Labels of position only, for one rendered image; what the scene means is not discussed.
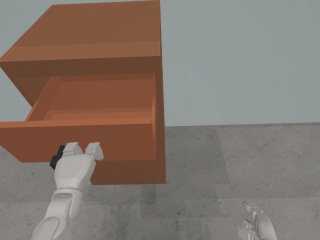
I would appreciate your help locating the handle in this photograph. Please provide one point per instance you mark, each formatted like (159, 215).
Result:
(55, 158)

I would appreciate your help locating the drawer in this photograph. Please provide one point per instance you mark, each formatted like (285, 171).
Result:
(117, 110)

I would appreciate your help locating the robot left forearm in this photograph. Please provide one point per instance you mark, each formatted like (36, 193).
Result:
(61, 214)

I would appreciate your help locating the cabinet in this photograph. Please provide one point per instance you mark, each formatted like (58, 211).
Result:
(104, 38)

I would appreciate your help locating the robot right hand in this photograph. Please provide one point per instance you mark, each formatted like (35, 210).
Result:
(260, 228)

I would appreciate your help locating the robot left hand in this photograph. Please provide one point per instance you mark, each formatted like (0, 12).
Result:
(74, 169)

